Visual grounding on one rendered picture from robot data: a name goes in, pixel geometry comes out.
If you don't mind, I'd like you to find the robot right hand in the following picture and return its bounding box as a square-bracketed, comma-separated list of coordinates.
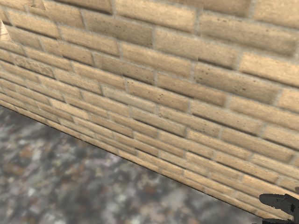
[252, 193, 299, 224]

